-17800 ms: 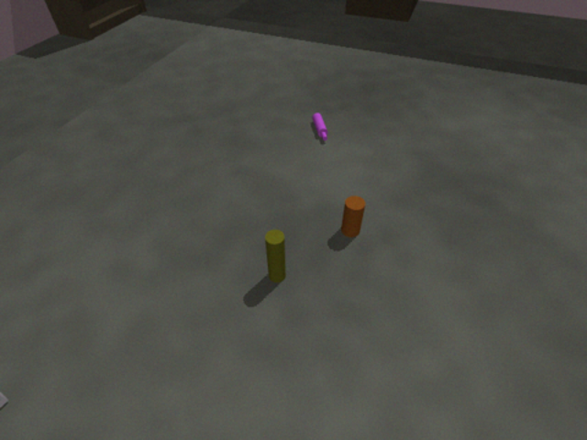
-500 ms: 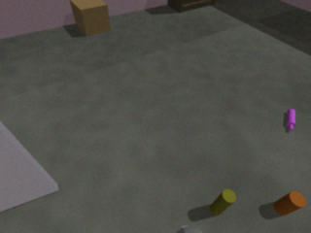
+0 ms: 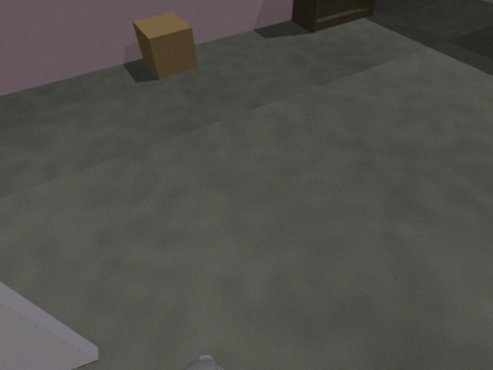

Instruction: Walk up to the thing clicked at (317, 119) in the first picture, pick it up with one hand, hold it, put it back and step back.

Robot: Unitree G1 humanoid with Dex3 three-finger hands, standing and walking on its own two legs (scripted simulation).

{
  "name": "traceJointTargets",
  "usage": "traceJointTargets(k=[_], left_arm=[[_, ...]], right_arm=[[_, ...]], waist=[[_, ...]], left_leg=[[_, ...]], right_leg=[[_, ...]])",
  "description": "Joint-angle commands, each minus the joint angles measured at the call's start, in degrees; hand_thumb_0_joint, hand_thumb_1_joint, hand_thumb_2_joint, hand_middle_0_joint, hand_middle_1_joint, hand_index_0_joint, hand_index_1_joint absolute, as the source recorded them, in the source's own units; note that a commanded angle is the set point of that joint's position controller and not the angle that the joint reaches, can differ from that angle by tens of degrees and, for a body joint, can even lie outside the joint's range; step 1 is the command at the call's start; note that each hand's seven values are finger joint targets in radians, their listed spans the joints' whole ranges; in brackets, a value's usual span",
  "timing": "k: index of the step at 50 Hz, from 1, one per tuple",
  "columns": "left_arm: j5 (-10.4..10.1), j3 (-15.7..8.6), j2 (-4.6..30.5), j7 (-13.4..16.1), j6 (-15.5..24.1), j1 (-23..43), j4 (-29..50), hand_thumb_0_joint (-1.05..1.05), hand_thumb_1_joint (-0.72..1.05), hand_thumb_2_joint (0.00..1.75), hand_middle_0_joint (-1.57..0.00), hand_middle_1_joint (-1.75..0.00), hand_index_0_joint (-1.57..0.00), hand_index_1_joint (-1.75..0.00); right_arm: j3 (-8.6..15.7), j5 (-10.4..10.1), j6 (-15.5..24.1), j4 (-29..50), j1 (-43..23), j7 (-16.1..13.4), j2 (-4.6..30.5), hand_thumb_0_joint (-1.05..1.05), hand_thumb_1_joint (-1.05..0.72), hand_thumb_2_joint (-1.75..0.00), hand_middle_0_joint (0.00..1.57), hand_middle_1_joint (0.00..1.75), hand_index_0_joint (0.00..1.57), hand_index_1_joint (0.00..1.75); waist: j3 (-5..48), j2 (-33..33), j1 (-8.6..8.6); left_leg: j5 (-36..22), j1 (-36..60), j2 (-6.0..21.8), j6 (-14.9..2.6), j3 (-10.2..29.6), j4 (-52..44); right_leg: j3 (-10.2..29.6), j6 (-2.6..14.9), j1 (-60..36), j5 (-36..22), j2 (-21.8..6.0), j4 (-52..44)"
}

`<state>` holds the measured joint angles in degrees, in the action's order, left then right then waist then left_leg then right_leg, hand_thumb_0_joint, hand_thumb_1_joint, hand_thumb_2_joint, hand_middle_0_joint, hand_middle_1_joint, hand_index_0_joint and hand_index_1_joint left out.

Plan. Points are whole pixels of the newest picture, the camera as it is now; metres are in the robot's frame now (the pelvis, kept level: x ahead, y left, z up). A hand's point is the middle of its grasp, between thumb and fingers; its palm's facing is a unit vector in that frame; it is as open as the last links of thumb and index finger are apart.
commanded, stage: walk up
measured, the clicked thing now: out of the picture +0.86 -1.20 -0.74
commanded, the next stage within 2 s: none
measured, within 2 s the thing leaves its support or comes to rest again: neither
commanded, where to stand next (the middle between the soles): +0.48 +0.02 m, yaw +0 degrees
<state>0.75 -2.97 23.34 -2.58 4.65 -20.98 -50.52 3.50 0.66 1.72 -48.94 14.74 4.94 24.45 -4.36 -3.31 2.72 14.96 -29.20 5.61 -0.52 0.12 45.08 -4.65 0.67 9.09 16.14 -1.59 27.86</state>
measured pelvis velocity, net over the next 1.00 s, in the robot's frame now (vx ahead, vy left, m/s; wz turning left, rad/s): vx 0.33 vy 0.02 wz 0.12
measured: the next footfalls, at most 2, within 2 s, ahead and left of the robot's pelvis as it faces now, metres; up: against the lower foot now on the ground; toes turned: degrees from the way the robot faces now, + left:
left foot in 0.10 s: +0.19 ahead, +0.15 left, +0.00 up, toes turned +6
right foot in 0.58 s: +0.36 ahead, -0.09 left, +0.00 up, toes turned -2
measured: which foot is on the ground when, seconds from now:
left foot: up 0.00-0.08, down 0.10-0.62, up 0.64-1.00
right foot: down 0.00-0.12, up 0.14-0.56, down 0.58-1.00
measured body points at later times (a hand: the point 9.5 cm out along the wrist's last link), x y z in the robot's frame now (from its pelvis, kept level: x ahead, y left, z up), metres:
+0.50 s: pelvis +0.18 +0.04 +0.00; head +0.21 +0.05 +0.45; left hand +0.31 +0.36 -0.11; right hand +0.18 -0.27 -0.11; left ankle +0.15 +0.15 -0.73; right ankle +0.30 -0.10 -0.70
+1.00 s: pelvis +0.33 +0.02 +0.00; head +0.35 +0.04 +0.45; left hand +0.32 +0.35 -0.12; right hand +0.42 -0.30 -0.10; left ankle +0.42 +0.16 -0.72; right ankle +0.32 -0.08 -0.73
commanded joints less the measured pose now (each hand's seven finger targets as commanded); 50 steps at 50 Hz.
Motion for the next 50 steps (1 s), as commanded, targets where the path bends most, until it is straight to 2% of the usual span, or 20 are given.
traceJointTargets(k=[1,4,5,6,7,9,11,13,20,26,28,29,30,31,32,35,37,42,47,50], left_arm=[[-0.05,-4.88,17.39,0.64,2.14,4.80,6.28,0.00,0.90,0.90,-0.20,-0.30,-0.20,-0.30],[0.14,-3.70,14.88,0.69,1.26,4.90,5.95,0.00,0.90,0.90,-0.20,-0.30,-0.20,-0.30],[0.44,-2.68,11.93,0.61,1.06,2.28,5.77,0.00,0.90,0.90,-0.20,-0.30,-0.20,-0.30],[-0.28,-1.23,6.33,0.55,0.90,-1.09,5.97,0.00,0.90,0.90,-0.20,-0.30,-0.20,-0.30],[-0.61,-2.12,10.68,1.33,0.32,-2.26,4.91,0.00,0.90,0.90,-0.20,-0.30,-0.20,-0.30],[-0.41,-2.45,14.97,2.02,0.17,2.66,4.17,0.00,0.90,0.90,-0.20,-0.30,-0.20,-0.30],[-1.33,-2.60,13.12,1.37,0.06,1.24,2.29,0.00,0.90,0.90,-0.20,-0.30,-0.20,-0.30],[-1.59,-2.60,12.02,0.78,-0.69,-0.05,1.69,0.00,0.90,0.90,-0.20,-0.30,-0.20,-0.30],[-0.09,-3.08,9.85,-0.84,-1.34,11.06,6.23,0.00,0.90,0.90,-0.20,-0.30,-0.20,-0.30],[-0.16,-3.68,8.65,-1.31,-1.23,12.12,6.55,0.00,0.90,0.90,-0.20,-0.30,-0.20,-0.30],[-0.18,-4.45,9.63,-0.73,-0.65,5.62,4.72,0.00,0.90,0.90,-0.20,-0.30,-0.20,-0.30],[0.26,-5.47,12.37,-0.10,0.05,0.98,3.35,0.00,0.90,0.90,-0.20,-0.30,-0.20,-0.30],[0.82,-6.77,16.77,0.51,0.75,-2.73,3.57,0.00,0.90,0.90,-0.20,-0.30,-0.20,-0.30],[0.15,-6.52,17.75,0.82,0.72,-0.37,4.74,0.00,0.90,0.90,-0.20,-0.30,-0.20,-0.30],[-0.47,-6.35,18.03,0.77,0.35,2.04,5.10,0.00,0.90,0.90,-0.20,-0.30,-0.20,-0.30],[-0.87,-4.67,13.14,0.99,0.44,7.19,6.42,0.00,0.90,0.90,-0.20,-0.30,-0.20,-0.30],[-0.54,-4.54,13.00,0.80,0.79,7.46,6.36,0.00,0.90,0.90,-0.20,-0.30,-0.20,-0.30],[0.34,-5.19,13.26,0.38,0.67,6.73,8.04,0.00,0.90,0.90,-0.20,-0.30,-0.20,-0.30],[0.58,-5.18,13.55,-0.39,-0.67,3.17,8.17,0.00,0.90,0.90,-0.20,-0.30,-0.20,-0.30],[0.13,-4.13,12.75,-0.08,-1.80,6.07,8.67,0.00,0.90,0.90,-0.20,-0.30,-0.20,-0.30]], right_arm=[[4.02,0.30,2.16,4.27,-0.55,0.08,9.90,0.00,-0.90,-0.90,0.20,0.30,0.20,0.30],[5.25,0.70,2.86,1.31,6.93,-0.86,11.62,0.00,-0.90,-0.90,0.20,0.30,0.20,0.30],[6.19,0.86,3.35,-0.36,12.72,-1.58,14.03,0.00,-0.90,-0.90,0.20,0.30,0.20,0.30],[6.75,1.59,3.95,0.44,14.86,-2.52,17.96,0.00,-0.90,-0.90,0.20,0.30,0.20,0.30],[6.70,0.26,4.23,2.72,11.61,-2.70,19.85,0.00,-0.90,-0.90,0.20,0.30,0.20,0.30],[6.03,-1.00,3.95,2.68,8.07,-2.93,17.96,0.00,-0.90,-0.90,0.20,0.30,0.20,0.30],[4.04,-0.63,4.53,3.23,5.98,-3.47,13.51,0.00,-0.90,-0.90,0.20,0.30,0.20,0.30],[3.69,-0.94,5.00,2.76,6.45,-3.64,13.32,0.00,-0.90,-0.90,0.20,0.30,0.20,0.30],[3.87,-1.09,4.82,3.98,10.63,-4.05,13.71,0.00,-0.90,-0.90,0.20,0.30,0.20,0.30],[3.81,-0.55,4.09,5.95,8.64,-4.01,14.05,0.00,-0.90,-0.90,0.20,0.30,0.20,0.30],[3.23,-0.80,3.87,6.92,7.57,-4.26,12.93,0.00,-0.90,-0.90,0.20,0.30,0.20,0.30],[2.00,-0.99,3.96,7.11,9.73,-4.23,9.43,0.00,-0.90,-0.90,0.20,0.30,0.20,0.30],[0.58,-1.23,4.09,7.91,12.52,-4.10,5.40,0.00,-0.90,-0.90,0.20,0.30,0.20,0.30],[1.08,-1.05,3.23,5.92,13.95,-4.47,8.20,0.00,-0.90,-0.90,0.20,0.30,0.20,0.30],[2.22,-0.43,2.78,5.07,11.62,-5.01,12.57,0.00,-0.90,-0.90,0.20,0.30,0.20,0.30],[2.51,-1.12,2.68,1.96,12.68,-4.13,11.79,0.00,-0.90,-0.90,0.20,0.30,0.20,0.30],[2.30,-0.75,2.27,1.12,14.24,-3.51,9.99,0.00,-0.90,-0.90,0.20,0.30,0.20,0.30],[2.83,0.12,2.18,2.41,9.14,-2.57,9.90,0.00,-0.90,-0.90,0.20,0.30,0.20,0.30],[2.72,0.07,3.42,3.45,4.93,-2.85,9.11,0.00,-0.90,-0.90,0.20,0.30,0.20,0.30],[3.08,0.22,4.25,1.38,9.77,-4.22,9.47,0.00,-0.90,-0.90,0.20,0.30,0.20,0.30]], waist=[[1.25,10.66,-2.06],[4.70,3.77,-6.79],[8.23,-6.05,-9.53],[8.26,-18.50,-8.54],[6.90,-11.21,-7.12],[0.68,-4.00,-6.05],[-0.71,-2.56,-4.00],[0.44,-5.33,-3.15],[0.02,-3.74,-5.27],[1.66,-3.04,-3.75],[5.07,0.96,0.19],[8.63,8.56,1.83],[13.50,20.93,2.54],[8.68,15.99,1.93],[6.56,12.66,1.82],[-0.05,10.51,-1.98],[-0.14,12.78,-2.69],[-2.31,12.71,-1.40],[-0.31,11.40,0.67],[3.48,5.94,-4.08]], left_leg=[[-5.05,10.88,0.31,0.01,-1.91,-8.44],[-1.66,25.70,-3.36,-0.89,-5.18,-12.08],[6.58,33.35,-1.47,-2.76,0.55,-17.21],[14.56,36.63,11.75,-6.65,23.70,-25.26],[16.87,34.77,19.29,-11.87,38.08,-31.64],[7.43,25.86,18.44,-14.52,31.25,-30.19],[-13.36,22.21,11.21,-8.24,14.87,-28.26],[-20.55,20.28,9.20,-7.27,8.89,-27.69],[-25.52,24.37,9.02,-11.55,7.23,-27.86],[-19.71,19.50,7.69,-9.86,5.46,-22.70],[-19.35,16.10,6.34,-7.90,4.29,-13.46],[-14.58,11.35,1.98,-6.16,1.25,-1.63],[4.69,0.76,-3.85,-3.68,-2.17,12.82],[13.81,-7.38,-8.20,-2.47,0.63,17.58],[13.90,-7.34,-4.89,-2.99,3.20,20.57],[5.68,-3.35,-1.97,-2.15,6.05,17.11],[2.14,0.19,-2.68,-1.28,4.03,14.27],[-0.16,-1.74,-1.18,1.11,1.07,3.91],[-3.93,5.29,-1.46,0.75,-2.69,-7.83],[-8.66,18.88,-3.37,-0.97,-3.74,-14.36]], right_leg=[[10.99,10.66,9.79,10.68,-13.94,-12.19],[5.86,8.16,15.90,5.95,-9.90,1.68],[2.41,6.39,18.84,-1.54,-6.06,18.28],[0.94,2.29,28.89,11.05,1.71,34.32],[4.79,2.31,33.18,13.84,3.27,39.34],[10.08,2.66,32.16,9.99,-1.87,41.75],[11.89,2.44,26.55,3.82,-2.78,36.30],[9.52,1.48,22.55,0.85,-2.77,33.70],[3.88,0.08,23.19,-2.95,-4.14,17.92],[1.42,1.53,10.78,-5.12,-0.59,6.39],[1.80,2.75,-1.22,-6.62,0.34,0.26],[6.15,4.22,-10.43,-3.81,-2.42,-3.36],[25.51,7.15,-19.25,4.07,-16.85,-7.60],[37.50,10.12,-17.55,11.79,-23.41,-13.89],[39.19,13.90,-12.64,14.78,-24.66,-14.03],[18.73,7.48,-2.02,6.11,-14.32,-15.38],[12.97,7.62,1.97,-0.14,-12.14,-15.13],[9.12,11.70,3.36,6.21,-13.14,-17.56],[6.57,11.47,3.60,2.97,-12.51,-11.35],[4.27,9.76,8.74,-5.76,-12.45,0.28]])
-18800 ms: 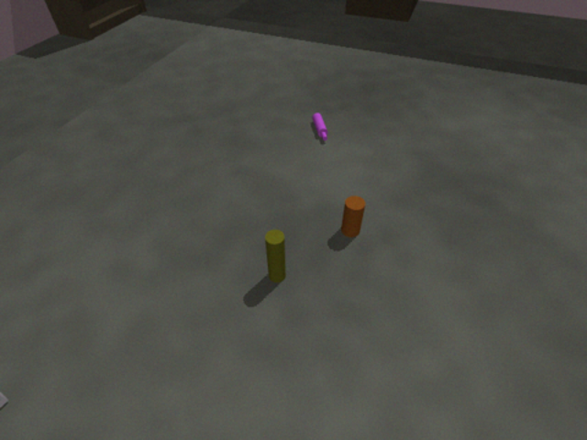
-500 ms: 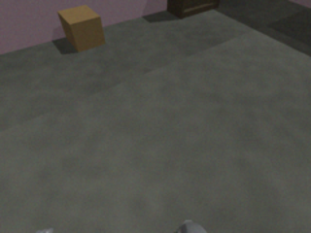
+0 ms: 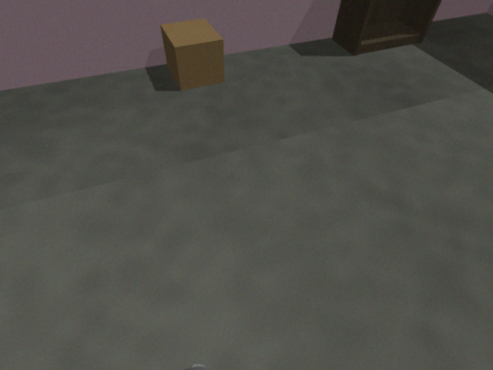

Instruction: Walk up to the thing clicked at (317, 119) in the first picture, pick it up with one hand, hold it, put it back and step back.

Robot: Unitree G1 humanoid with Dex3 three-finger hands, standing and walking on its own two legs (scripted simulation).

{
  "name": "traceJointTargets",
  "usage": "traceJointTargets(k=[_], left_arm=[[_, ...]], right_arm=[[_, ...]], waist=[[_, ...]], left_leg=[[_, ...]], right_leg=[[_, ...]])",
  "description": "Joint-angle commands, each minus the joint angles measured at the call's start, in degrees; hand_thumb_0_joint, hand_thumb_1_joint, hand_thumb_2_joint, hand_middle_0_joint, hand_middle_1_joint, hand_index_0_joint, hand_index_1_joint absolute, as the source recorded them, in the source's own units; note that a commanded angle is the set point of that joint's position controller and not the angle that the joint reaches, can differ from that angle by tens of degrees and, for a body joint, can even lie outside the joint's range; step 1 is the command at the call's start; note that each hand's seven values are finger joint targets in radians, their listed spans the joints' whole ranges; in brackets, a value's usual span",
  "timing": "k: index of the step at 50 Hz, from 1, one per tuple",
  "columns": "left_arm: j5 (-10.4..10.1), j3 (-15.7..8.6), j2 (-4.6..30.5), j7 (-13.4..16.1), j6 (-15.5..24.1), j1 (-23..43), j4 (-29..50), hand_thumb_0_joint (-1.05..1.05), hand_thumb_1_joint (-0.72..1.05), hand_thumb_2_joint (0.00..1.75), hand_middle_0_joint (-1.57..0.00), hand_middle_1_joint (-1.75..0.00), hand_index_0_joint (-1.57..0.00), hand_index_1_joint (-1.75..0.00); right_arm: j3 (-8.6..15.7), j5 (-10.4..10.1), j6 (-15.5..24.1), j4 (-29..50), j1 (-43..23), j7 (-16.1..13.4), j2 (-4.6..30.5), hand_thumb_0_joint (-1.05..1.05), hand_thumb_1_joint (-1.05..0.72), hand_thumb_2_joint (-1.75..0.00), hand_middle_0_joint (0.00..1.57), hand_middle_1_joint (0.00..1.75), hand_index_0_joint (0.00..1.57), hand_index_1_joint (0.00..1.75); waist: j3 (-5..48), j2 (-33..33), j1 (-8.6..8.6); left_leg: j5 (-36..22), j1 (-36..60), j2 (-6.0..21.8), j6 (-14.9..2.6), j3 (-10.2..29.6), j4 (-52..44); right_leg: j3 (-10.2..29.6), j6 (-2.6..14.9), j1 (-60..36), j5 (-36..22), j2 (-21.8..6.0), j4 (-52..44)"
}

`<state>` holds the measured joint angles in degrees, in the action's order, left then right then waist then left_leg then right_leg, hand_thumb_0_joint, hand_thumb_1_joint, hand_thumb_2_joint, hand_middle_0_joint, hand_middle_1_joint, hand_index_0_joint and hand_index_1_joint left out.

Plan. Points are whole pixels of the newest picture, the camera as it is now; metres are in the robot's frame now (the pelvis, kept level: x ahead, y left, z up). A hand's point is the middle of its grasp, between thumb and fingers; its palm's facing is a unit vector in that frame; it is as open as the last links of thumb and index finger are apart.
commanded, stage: walk up
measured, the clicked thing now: out of the picture +0.38 -1.28 -0.74
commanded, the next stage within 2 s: stand in 1.08 s
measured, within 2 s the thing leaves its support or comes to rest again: neither
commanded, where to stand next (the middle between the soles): +0.15 -0.03 m, yaw +3 degrees
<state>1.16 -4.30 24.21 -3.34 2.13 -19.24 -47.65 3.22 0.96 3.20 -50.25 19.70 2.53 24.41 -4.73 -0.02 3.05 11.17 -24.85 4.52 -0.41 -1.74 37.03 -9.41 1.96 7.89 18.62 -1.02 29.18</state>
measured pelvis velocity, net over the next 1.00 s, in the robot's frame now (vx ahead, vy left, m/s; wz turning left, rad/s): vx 0.07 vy -0.02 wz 0.08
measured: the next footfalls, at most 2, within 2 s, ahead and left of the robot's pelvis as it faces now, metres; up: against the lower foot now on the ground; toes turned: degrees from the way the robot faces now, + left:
left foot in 0.04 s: +0.13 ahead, +0.11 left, +0.00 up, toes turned +4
right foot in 0.42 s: +0.15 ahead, -0.17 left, +0.00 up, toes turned +0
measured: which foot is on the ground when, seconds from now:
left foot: up 0.00-0.02, down 0.04-1.00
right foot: down 0.00-0.06, up 0.08-0.40, down 0.42-1.00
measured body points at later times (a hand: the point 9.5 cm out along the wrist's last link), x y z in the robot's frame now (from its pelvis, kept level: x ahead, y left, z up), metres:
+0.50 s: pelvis +0.07 -0.03 -0.02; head +0.09 -0.04 +0.43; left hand +0.10 +0.30 -0.13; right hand +0.18 -0.33 -0.14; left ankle +0.10 +0.12 -0.72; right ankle +0.11 -0.17 -0.73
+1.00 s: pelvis +0.07 -0.02 +0.01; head +0.07 -0.01 +0.46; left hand +0.16 +0.28 -0.12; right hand +0.16 -0.33 -0.12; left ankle +0.09 +0.11 -0.73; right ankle +0.11 -0.17 -0.73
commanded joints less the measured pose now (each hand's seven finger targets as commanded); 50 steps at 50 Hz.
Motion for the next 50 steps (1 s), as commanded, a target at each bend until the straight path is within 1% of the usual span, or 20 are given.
traceJointTargets(k=[1,2,3,4,5,8,11,14,18,20,21,22,23,25,27,30,32,34,46,50], left_arm=[[-0.45,-1.83,9.90,0.91,0.39,3.02,5.62,0.00,0.90,0.90,-0.20,-0.30,-0.20,-0.30],[-0.84,-0.98,7.27,1.00,0.28,0.61,5.58,0.00,0.90,0.90,-0.20,-0.30,-0.20,-0.30],[-1.03,-0.24,4.01,0.98,0.03,-2.32,5.81,0.00,0.90,0.90,-0.20,-0.30,-0.20,-0.30],[-0.74,-1.60,9.52,1.80,-1.02,-4.09,4.06,0.00,0.90,0.90,-0.20,-0.30,-0.20,-0.30],[-0.37,-1.93,11.86,2.19,-1.54,-3.02,3.15,0.00,0.90,0.90,-0.20,-0.30,-0.20,-0.30],[-0.67,-2.13,11.25,1.89,-1.98,-1.58,1.47,0.00,0.90,0.90,-0.20,-0.30,-0.20,-0.30],[-0.89,-1.64,9.42,1.93,-2.44,-3.10,0.06,0.00,0.90,0.90,-0.20,-0.30,-0.20,-0.30],[-1.23,-1.48,8.69,2.20,-2.15,-2.62,-2.21,0.00,0.90,0.90,-0.20,-0.30,-0.20,-0.30],[-1.16,-1.60,8.94,2.86,-1.44,-1.82,-4.56,0.00,0.90,0.90,-0.20,-0.30,-0.20,-0.30],[-0.64,-1.56,8.99,3.36,-0.34,-1.80,-5.41,0.00,0.90,0.90,-0.20,-0.30,-0.20,-0.30],[-0.10,-1.72,10.74,3.75,0.34,-0.56,-5.12,0.00,0.90,0.90,-0.20,-0.30,-0.20,-0.30],[0.73,-1.97,14.10,4.06,1.34,2.84,-3.88,0.00,0.90,0.90,-0.20,-0.30,-0.20,-0.30],[0.04,-2.24,16.85,4.16,1.26,7.28,-3.08,0.00,0.90,0.90,-0.20,-0.30,-0.20,-0.30],[-0.10,-1.31,14.45,4.00,0.91,11.75,-2.69,0.00,0.90,0.90,-0.20,-0.30,-0.20,-0.30],[-0.29,-0.21,11.89,3.92,0.63,14.01,-3.41,0.00,0.90,0.90,-0.20,-0.30,-0.20,-0.30],[-1.11,0.67,10.30,3.88,0.60,11.55,-4.70,0.00,0.90,0.90,-0.20,-0.30,-0.20,-0.30],[-1.51,0.88,9.68,3.90,0.36,10.56,-6.34,0.00,0.90,0.90,-0.20,-0.30,-0.20,-0.30],[-0.78,0.83,10.69,4.03,0.45,14.27,-7.08,0.00,0.90,0.90,-0.20,-0.30,-0.20,-0.30],[-1.44,1.82,8.54,3.14,-0.50,17.34,-12.39,0.00,0.90,0.90,-0.20,-0.30,-0.20,-0.30],[-1.31,1.93,8.64,2.99,-0.31,17.98,-13.59,0.00,0.90,0.90,-0.20,-0.30,-0.20,-0.30]], right_arm=[[3.77,0.01,3.08,1.57,7.27,-2.63,10.59,0.00,-0.90,-0.90,0.20,0.30,0.20,0.30],[4.62,0.49,3.23,1.45,9.78,-3.22,13.57,0.00,-0.90,-0.90,0.20,0.30,0.20,0.30],[5.26,1.06,3.32,3.31,9.31,-3.70,18.09,0.00,-0.90,-0.90,0.20,0.30,0.20,0.30],[5.47,-0.34,3.03,4.78,7.40,-3.67,19.59,0.00,-0.90,-0.90,0.20,0.30,0.20,0.30],[5.75,-0.97,2.73,4.70,5.66,-3.56,18.88,0.00,-0.90,-0.90,0.20,0.30,0.20,0.30],[3.74,-0.96,2.78,5.44,2.68,-4.16,14.31,0.00,-0.90,-0.90,0.20,0.30,0.20,0.30],[3.01,-0.95,2.63,5.50,-0.40,-4.20,13.65,0.00,-0.90,-0.90,0.20,0.30,0.20,0.30],[2.06,-0.50,1.79,6.49,-6.08,-3.95,12.47,0.00,-0.90,-0.90,0.20,0.30,0.20,0.30],[2.31,-0.54,-0.51,6.12,-9.38,-3.20,14.00,0.00,-0.90,-0.90,0.20,0.30,0.20,0.30],[1.09,-1.07,-1.78,5.69,-10.01,-3.01,10.71,0.00,-0.90,-0.90,0.20,0.30,0.20,0.30],[0.22,-1.34,-2.08,5.13,-9.07,-2.97,8.11,0.00,-0.90,-0.90,0.20,0.30,0.20,0.30],[-0.71,-1.78,-2.34,4.74,-6.71,-2.87,4.86,0.00,-0.90,-0.90,0.20,0.30,0.20,0.30],[0.18,-1.53,-2.47,3.48,-7.81,-3.53,7.80,0.00,-0.90,-0.90,0.20,0.30,0.20,0.30],[1.03,-1.59,-2.19,0.11,-6.66,-3.38,10.02,0.00,-0.90,-0.90,0.20,0.30,0.20,0.30],[0.86,-2.22,-1.45,-2.19,-5.35,-3.04,8.93,0.00,-0.90,-0.90,0.20,0.30,0.20,0.30],[0.86,-1.11,-1.18,-2.82,-8.30,-3.20,10.06,0.00,-0.90,-0.90,0.20,0.30,0.20,0.30],[0.42,-1.50,-1.03,-3.36,-12.38,-2.85,10.72,0.00,-0.90,-0.90,0.20,0.30,0.20,0.30],[-0.12,-1.33,-1.59,-5.24,-12.36,-2.44,8.94,0.00,-0.90,-0.90,0.20,0.30,0.20,0.30],[-1.46,-0.48,-1.13,-11.12,-16.76,-2.13,9.74,0.00,-0.90,-0.90,0.20,0.30,0.20,0.30],[-1.51,-0.54,-1.02,-11.68,-17.53,-2.27,9.34,0.00,-0.90,-0.90,0.20,0.30,0.20,0.30]], waist=[[5.86,-1.48,-5.57],[8.38,-10.51,-6.88],[8.06,-18.99,-5.21],[7.51,-10.44,-4.52],[4.74,-9.02,-4.25],[2.86,-5.81,-3.59],[3.31,-9.46,-2.45],[2.07,-10.41,-1.48],[4.30,-11.64,-1.56],[5.45,-6.58,-0.49],[5.03,0.55,-0.49],[2.99,10.51,-2.59],[2.76,11.35,-2.34],[2.31,11.29,-4.25],[4.66,11.34,-5.78],[9.59,8.52,-3.31],[9.29,6.32,-1.37],[8.04,6.43,-2.89],[3.89,-4.34,-1.64],[5.36,-4.50,-1.74]], left_leg=[[-3.48,20.22,-3.68,-1.87,-1.94,-7.60],[2.16,24.54,1.85,-4.34,6.65,-12.51],[-0.59,28.79,15.07,-8.93,29.81,-16.36],[1.71,24.96,20.68,-14.85,37.27,-18.43],[2.72,21.92,20.87,-16.76,36.74,-18.71],[-10.94,16.77,11.93,-10.90,18.27,-16.59],[-15.56,11.20,9.56,-10.69,12.08,-15.42],[-9.84,1.90,7.79,-10.50,7.58,-14.73],[4.90,-2.96,7.17,-10.38,9.40,-10.33],[8.16,-3.89,4.38,-7.25,8.03,-3.46],[9.63,-4.18,1.65,-4.96,5.60,2.25],[12.86,-6.03,-3.81,-1.57,4.31,9.77],[19.89,-2.18,-4.27,-0.75,5.03,12.47],[18.40,5.31,-1.84,-0.69,4.36,9.99],[5.64,9.72,-2.54,-1.10,2.15,-0.70],[-11.62,15.75,0.70,-2.50,6.97,-5.20],[-6.42,11.62,1.81,-3.41,8.99,-5.36],[-2.03,11.06,-0.46,-1.99,5.69,-6.34],[9.00,6.36,2.93,-1.56,11.33,-21.16],[5.00,8.38,2.57,-1.10,10.26,-21.25]], right_leg=[[6.65,6.60,12.19,-12.20,-10.66,7.00],[3.03,3.78,15.37,-9.52,-6.43,19.50],[3.33,0.32,27.28,11.95,1.09,29.53],[7.88,0.49,27.36,15.66,-0.87,33.74],[10.06,0.66,27.49,14.95,-3.48,36.00],[13.44,0.61,23.93,7.80,-4.85,32.56],[10.85,-0.48,18.64,3.78,-4.30,28.13],[8.61,-1.57,11.37,0.12,-4.44,19.57],[5.92,-1.90,3.40,-4.32,-1.59,11.65],[7.50,-0.99,-0.18,-3.58,-0.93,2.99],[13.74,0.05,1.11,-1.36,-5.11,-3.57],[31.45,3.38,5.13,0.71,-16.46,-11.10],[35.11,9.78,10.36,-2.94,-21.75,-11.92],[28.02,9.56,15.40,-7.86,-18.16,-7.40],[16.88,4.26,12.60,-13.61,-11.67,-1.98],[13.97,1.33,10.14,-17.32,-8.38,2.76],[13.35,0.23,7.69,-7.19,-7.39,-2.03],[15.58,0.94,6.33,-3.22,-9.72,-5.55],[10.23,-0.53,0.41,-1.64,-5.84,-7.64],[10.23,-1.03,-1.41,-5.33,-6.33,-9.72]])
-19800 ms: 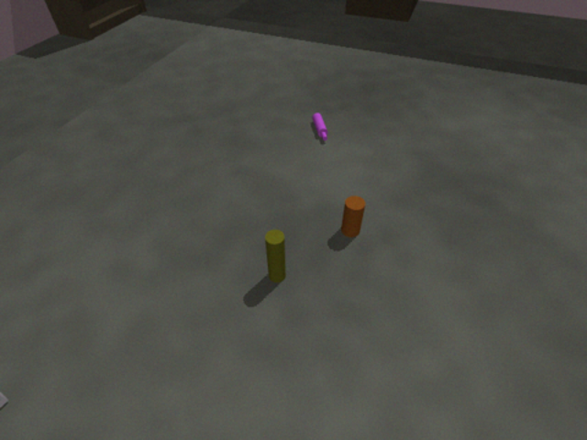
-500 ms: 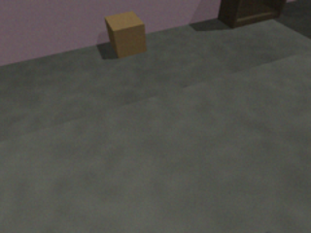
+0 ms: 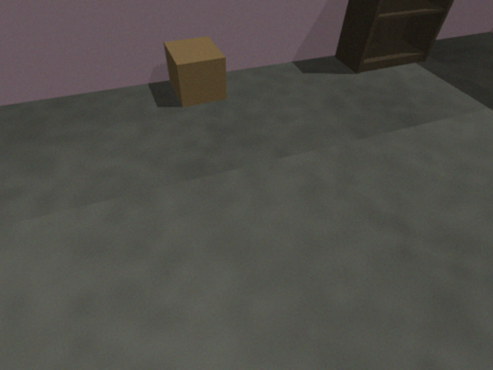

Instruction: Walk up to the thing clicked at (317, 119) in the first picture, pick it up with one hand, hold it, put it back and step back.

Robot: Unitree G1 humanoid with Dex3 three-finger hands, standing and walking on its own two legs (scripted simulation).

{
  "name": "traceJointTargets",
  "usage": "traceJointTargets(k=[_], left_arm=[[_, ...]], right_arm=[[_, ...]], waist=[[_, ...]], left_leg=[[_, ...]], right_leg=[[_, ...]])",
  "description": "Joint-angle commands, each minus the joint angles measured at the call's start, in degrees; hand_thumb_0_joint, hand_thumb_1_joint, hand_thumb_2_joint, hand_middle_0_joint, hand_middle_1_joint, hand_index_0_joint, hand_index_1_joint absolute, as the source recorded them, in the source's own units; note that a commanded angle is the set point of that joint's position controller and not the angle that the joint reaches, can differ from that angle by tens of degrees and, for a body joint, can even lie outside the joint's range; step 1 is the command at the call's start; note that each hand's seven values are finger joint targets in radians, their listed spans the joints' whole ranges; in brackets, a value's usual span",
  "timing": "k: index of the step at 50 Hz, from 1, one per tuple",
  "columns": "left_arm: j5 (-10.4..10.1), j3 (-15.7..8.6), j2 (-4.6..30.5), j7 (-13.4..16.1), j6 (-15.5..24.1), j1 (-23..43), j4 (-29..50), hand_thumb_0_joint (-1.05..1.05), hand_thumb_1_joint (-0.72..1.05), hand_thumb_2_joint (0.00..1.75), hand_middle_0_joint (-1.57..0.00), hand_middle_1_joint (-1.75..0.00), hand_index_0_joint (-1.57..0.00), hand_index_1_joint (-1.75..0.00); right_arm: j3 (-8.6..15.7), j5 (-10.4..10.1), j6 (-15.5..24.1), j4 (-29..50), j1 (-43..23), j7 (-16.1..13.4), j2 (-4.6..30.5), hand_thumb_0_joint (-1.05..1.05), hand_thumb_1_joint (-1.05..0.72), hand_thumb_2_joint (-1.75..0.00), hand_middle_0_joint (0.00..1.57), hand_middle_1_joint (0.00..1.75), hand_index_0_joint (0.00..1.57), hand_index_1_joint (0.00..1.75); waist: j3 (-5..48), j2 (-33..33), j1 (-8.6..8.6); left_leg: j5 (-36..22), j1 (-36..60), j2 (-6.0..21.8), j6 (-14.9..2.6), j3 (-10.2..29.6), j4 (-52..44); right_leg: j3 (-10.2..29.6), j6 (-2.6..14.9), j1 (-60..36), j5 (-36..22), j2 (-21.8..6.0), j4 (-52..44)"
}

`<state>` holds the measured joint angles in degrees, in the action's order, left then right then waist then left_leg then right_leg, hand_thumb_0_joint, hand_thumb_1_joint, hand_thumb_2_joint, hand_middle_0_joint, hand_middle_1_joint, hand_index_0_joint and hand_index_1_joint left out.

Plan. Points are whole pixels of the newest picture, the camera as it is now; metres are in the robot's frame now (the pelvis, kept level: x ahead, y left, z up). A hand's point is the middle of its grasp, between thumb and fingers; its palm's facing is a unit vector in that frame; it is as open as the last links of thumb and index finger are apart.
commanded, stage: walk up
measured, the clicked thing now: out of the picture +0.21 -1.27 -0.75
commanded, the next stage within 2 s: stand in 0.08 s
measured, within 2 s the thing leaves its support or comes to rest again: neither
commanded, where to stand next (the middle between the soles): +0.08 -0.01 m, yaw -2 degrees
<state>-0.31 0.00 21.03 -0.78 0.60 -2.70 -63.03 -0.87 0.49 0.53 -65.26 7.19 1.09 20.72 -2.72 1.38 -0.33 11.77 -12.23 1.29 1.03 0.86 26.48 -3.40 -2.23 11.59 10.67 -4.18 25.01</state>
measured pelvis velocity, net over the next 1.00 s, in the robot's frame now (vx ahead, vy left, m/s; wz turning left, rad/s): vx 0.02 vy -0.02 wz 0.00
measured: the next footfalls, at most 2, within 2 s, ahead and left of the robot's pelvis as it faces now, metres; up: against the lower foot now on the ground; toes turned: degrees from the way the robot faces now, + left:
none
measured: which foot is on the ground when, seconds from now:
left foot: down 0.00-1.00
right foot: down 0.00-1.00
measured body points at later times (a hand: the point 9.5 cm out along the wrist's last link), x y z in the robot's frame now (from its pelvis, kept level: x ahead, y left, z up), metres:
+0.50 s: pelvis +0.01 -0.02 +0.01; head +0.02 -0.02 +0.46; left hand +0.08 +0.29 -0.12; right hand +0.12 -0.31 -0.13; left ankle +0.03 +0.13 -0.74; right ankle +0.03 -0.15 -0.74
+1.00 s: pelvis +0.02 -0.02 +0.01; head +0.03 -0.02 +0.46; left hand +0.11 +0.28 -0.12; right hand +0.09 -0.32 -0.13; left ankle +0.03 +0.13 -0.74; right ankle +0.03 -0.15 -0.74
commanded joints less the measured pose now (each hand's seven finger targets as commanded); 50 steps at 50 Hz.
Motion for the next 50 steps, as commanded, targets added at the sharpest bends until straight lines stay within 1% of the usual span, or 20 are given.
traceJointTargets(k=[1,3,4,7,9,10,11,14,21,22,24,28,33,36,38,40,43,44,48,50], left_arm=[[0.25,-2.34,11.78,0.42,1.20,1.41,1.46,0.00,0.90,0.90,-0.20,-0.30,-0.20,-0.30],[0.37,-2.35,11.73,0.43,1.28,2.04,0.80,0.00,0.90,0.90,-0.20,-0.30,-0.20,-0.30],[0.82,-2.00,11.81,0.45,1.35,1.68,0.54,0.00,0.90,0.90,-0.20,-0.30,-0.20,-0.30],[0.73,-1.82,11.53,0.45,1.51,1.63,0.04,0.00,0.90,0.90,-0.20,-0.30,-0.20,-0.30],[0.73,-1.83,11.80,0.59,1.57,2.08,-0.01,0.00,0.90,0.90,-0.20,-0.30,-0.20,-0.30],[0.68,-1.78,11.84,0.63,1.68,1.41,-0.20,0.00,0.90,0.90,-0.20,-0.30,-0.20,-0.30],[0.60,-1.72,11.81,0.64,1.66,1.42,-0.54,0.00,0.90,0.90,-0.20,-0.30,-0.20,-0.30],[0.77,-1.74,11.99,0.82,1.60,0.97,-0.83,0.00,0.90,0.90,-0.20,-0.30,-0.20,-0.30],[0.79,-1.72,11.89,1.03,1.66,0.16,-1.22,0.00,0.90,0.90,-0.20,-0.30,-0.20,-0.30],[0.80,-1.87,12.47,1.10,1.63,0.79,-1.01,0.00,0.90,0.90,-0.20,-0.30,-0.20,-0.30],[0.71,-1.97,12.07,1.03,1.58,0.52,-0.86,0.00,0.90,0.90,-0.20,-0.30,-0.20,-0.30],[0.77,-2.22,11.94,1.07,1.45,0.13,-0.84,0.00,0.90,0.90,-0.20,-0.30,-0.20,-0.30],[0.78,-2.45,12.14,1.01,1.24,1.08,-0.46,0.00,0.90,0.90,-0.20,-0.30,-0.20,-0.30],[0.83,-2.58,12.16,1.04,1.41,0.70,-0.22,0.00,0.90,0.90,-0.20,-0.30,-0.20,-0.30],[0.75,-2.62,12.26,1.00,1.42,1.03,0.01,0.00,0.90,0.90,-0.20,-0.30,-0.20,-0.30],[0.85,-2.62,11.98,0.97,1.34,0.95,0.15,0.00,0.90,0.90,-0.20,-0.30,-0.20,-0.30],[0.78,-2.73,11.71,0.89,1.02,1.14,0.16,0.00,0.90,0.90,-0.20,-0.30,-0.20,-0.30],[0.86,-2.80,11.95,0.97,1.08,1.27,0.33,0.00,0.90,0.90,-0.20,-0.30,-0.20,-0.30],[0.77,-2.70,11.47,0.77,0.97,0.51,0.21,0.00,0.90,0.90,-0.20,-0.30,-0.20,-0.30],[0.73,-2.66,11.31,0.83,0.98,0.96,0.22,0.00,0.90,0.90,-0.20,-0.30,-0.20,-0.30]], right_arm=[[2.67,-0.08,1.59,3.39,-5.30,-0.83,13.24,0.00,-0.90,-0.90,0.20,0.30,0.20,0.30],[2.74,-0.19,1.50,3.01,-4.98,-0.83,13.03,0.00,-0.90,-0.90,0.20,0.30,0.20,0.30],[3.07,-0.02,1.57,3.42,-5.69,-0.88,12.69,0.00,-0.90,-0.90,0.20,0.30,0.20,0.30],[3.04,-0.04,1.59,2.84,-5.14,-0.96,12.76,0.00,-0.90,-0.90,0.20,0.30,0.20,0.30],[3.22,-0.09,1.46,2.68,-5.00,-0.99,12.62,0.00,-0.90,-0.90,0.20,0.30,0.20,0.30],[3.31,-0.05,1.40,2.78,-5.59,-1.00,12.64,0.00,-0.90,-0.90,0.20,0.30,0.20,0.30],[3.21,-0.20,1.28,2.70,-5.31,-1.00,12.49,0.00,-0.90,-0.90,0.20,0.30,0.20,0.30],[3.23,-0.23,1.22,2.55,-5.51,-1.03,12.34,0.00,-0.90,-0.90,0.20,0.30,0.20,0.30],[3.18,-0.26,0.63,2.56,-6.68,-0.84,11.76,0.00,-0.90,-0.90,0.20,0.30,0.20,0.30],[3.09,-0.14,0.53,2.42,-5.82,-0.79,11.48,0.00,-0.90,-0.90,0.20,0.30,0.20,0.30],[2.97,0.00,0.74,2.37,-5.93,-0.86,11.80,0.00,-0.90,-0.90,0.20,0.30,0.20,0.30],[2.94,-0.01,0.84,2.51,-6.40,-0.96,11.70,0.00,-0.90,-0.90,0.20,0.30,0.20,0.30],[2.91,-0.04,0.67,2.45,-6.06,-0.97,11.37,0.00,-0.90,-0.90,0.20,0.30,0.20,0.30],[3.01,0.08,0.66,2.55,-5.89,-0.95,11.45,0.00,-0.90,-0.90,0.20,0.30,0.20,0.30],[2.87,0.05,0.73,2.43,-5.25,-0.93,11.24,0.00,-0.90,-0.90,0.20,0.30,0.20,0.30],[2.85,0.10,0.80,2.49,-5.40,-1.00,11.46,0.00,-0.90,-0.90,0.20,0.30,0.20,0.30],[2.81,0.10,0.78,2.46,-5.30,-1.16,11.88,0.00,-0.90,-0.90,0.20,0.30,0.20,0.30],[2.87,0.19,0.79,2.46,-5.10,-1.17,11.56,0.00,-0.90,-0.90,0.20,0.30,0.20,0.30],[2.64,0.10,0.99,2.41,-4.91,-1.27,11.85,0.00,-0.90,-0.90,0.20,0.30,0.20,0.30],[2.61,0.07,0.95,2.38,-4.71,-1.28,11.88,0.00,-0.90,-0.90,0.20,0.30,0.20,0.30]], waist=[[3.20,-6.09,1.45],[3.44,-4.98,1.10],[3.79,-3.82,0.66],[4.23,-3.98,0.27],[5.72,-2.14,0.03],[6.39,-2.13,0.30],[6.03,-2.36,-0.20],[6.83,-1.11,-0.13],[4.50,0.25,0.20],[4.37,0.64,-0.19],[4.60,-0.92,0.25],[5.44,-1.50,0.59],[3.60,-1.01,0.41],[4.92,-1.04,0.60],[4.21,-0.78,0.36],[4.96,-1.69,0.56],[4.72,-2.27,0.50],[5.12,-1.58,0.64],[5.25,-2.08,0.72],[4.93,-1.96,0.57]], left_leg=[[4.40,-3.96,5.88,-2.50,7.65,-10.73],[2.74,-3.53,5.75,-2.44,7.42,-10.58],[0.81,-1.95,6.23,-1.60,7.20,-11.03],[-2.12,-0.24,5.97,-1.23,6.30,-10.21],[-4.37,0.75,6.20,-1.39,6.08,-10.06],[-7.45,2.88,6.27,-1.48,5.59,-9.17],[-6.24,2.51,5.99,-1.43,5.27,-9.37],[-9.07,4.64,6.27,-1.51,4.89,-8.76],[-5.78,5.05,5.77,-1.43,4.43,-8.93],[-5.56,4.28,5.74,-1.34,4.43,-9.31],[-7.27,3.36,6.05,-1.18,4.40,-9.65],[-8.98,3.38,6.34,-1.03,4.37,-9.79],[-4.88,2.17,5.72,-0.74,4.31,-10.41],[-6.65,3.25,5.88,-0.96,4.16,-9.58],[-6.09,2.67,5.63,-0.84,4.01,-9.71],[-7.08,2.84,6.13,-0.93,4.18,-9.72],[-5.72,2.54,6.08,-0.89,4.05,-10.12],[-7.24,2.81,6.35,-0.86,4.25,-9.98],[-8.31,3.22,6.30,-0.70,4.02,-10.28],[-8.03,2.97,6.34,-0.79,4.20,-10.35]], right_leg=[[4.02,2.90,-4.99,2.24,-3.16,-6.08],[3.96,2.83,-5.50,1.71,-3.32,-6.71],[4.85,2.64,-5.23,0.41,-3.73,-6.20],[5.04,2.48,-5.32,-1.81,-4.00,-7.42],[4.94,2.44,-6.08,-2.58,-4.08,-7.25],[5.02,2.56,-5.68,-4.46,-4.29,-7.45],[5.08,2.36,-5.46,-3.99,-4.12,-8.02],[4.80,2.45,-5.42,-6.21,-4.33,-7.87],[5.23,2.22,-3.05,-2.12,-4.49,-9.91],[5.31,2.31,-3.24,-1.06,-4.48,-10.01],[4.99,2.24,-4.99,-4.07,-4.42,-9.16],[4.60,2.29,-6.45,-5.89,-4.37,-8.59],[4.78,2.28,-5.17,-0.45,-4.14,-9.52],[5.01,2.45,-5.84,-2.82,-4.46,-9.78],[5.30,2.45,-5.61,-2.31,-4.38,-10.08],[5.05,2.46,-6.48,-3.74,-4.36,-9.47],[4.96,2.55,-6.24,-2.73,-4.06,-9.37],[4.90,2.72,-6.95,-3.97,-4.23,-8.94],[4.77,2.58,-7.11,-5.49,-4.08,-8.87],[4.66,2.46,-6.99,-4.55,-4.00,-8.99]])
